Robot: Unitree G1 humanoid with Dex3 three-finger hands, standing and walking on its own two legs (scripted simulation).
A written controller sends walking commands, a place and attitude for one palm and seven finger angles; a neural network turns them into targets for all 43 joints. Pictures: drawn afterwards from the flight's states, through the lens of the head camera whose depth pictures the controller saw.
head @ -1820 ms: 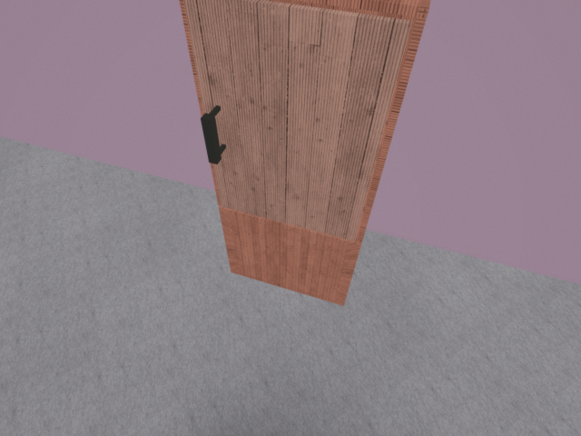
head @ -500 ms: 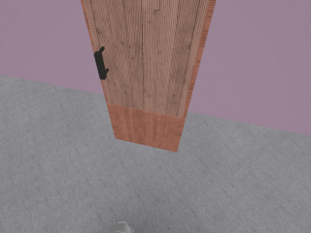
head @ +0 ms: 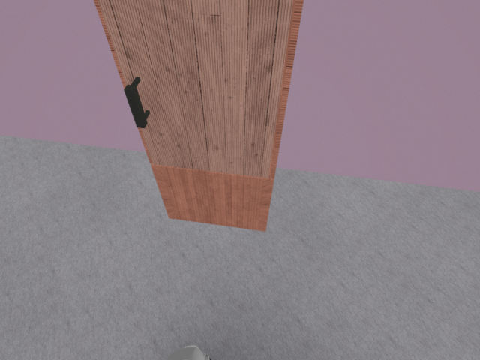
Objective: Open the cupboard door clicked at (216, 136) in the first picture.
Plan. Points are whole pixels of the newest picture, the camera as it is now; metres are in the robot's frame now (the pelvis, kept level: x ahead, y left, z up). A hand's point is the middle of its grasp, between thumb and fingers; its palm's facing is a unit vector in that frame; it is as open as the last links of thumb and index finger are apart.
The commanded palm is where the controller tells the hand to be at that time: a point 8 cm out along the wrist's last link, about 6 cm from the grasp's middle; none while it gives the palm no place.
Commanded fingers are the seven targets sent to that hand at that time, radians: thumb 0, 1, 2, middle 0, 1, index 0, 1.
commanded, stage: take the last steps up to it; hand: left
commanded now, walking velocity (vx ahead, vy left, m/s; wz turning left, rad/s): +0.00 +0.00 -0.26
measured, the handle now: (139, 102) +0.74 +0.33 -0.03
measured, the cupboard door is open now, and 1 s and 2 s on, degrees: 0 0 0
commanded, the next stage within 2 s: come to a stop and stand still in 0.70 s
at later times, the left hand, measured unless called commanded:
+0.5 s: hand out of the picture +0.04 +0.18 -0.17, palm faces -0.03 -0.98 -0.18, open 7.4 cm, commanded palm none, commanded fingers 0.00 0.90 0.90 -0.20 -0.30 -0.20 -0.30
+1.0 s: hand out of the picture +0.09 +0.25 -0.18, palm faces +0.09 -0.98 -0.20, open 7.4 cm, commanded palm none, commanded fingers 0.00 0.90 0.90 -0.20 -0.30 -0.20 -0.30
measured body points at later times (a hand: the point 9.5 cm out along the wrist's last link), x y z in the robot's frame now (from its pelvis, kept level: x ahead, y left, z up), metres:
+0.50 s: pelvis +0.04 +0.02 +0.01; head +0.07 +0.02 +0.46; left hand +0.04 +0.24 -0.15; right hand +0.04 -0.21 -0.15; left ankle +0.06 +0.11 -0.72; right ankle -0.01 -0.08 -0.68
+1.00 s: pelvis +0.12 +0.07 +0.00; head +0.16 +0.09 +0.45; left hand +0.09 +0.30 -0.16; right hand +0.23 -0.17 -0.13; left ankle +0.17 +0.20 -0.72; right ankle +0.08 -0.07 -0.71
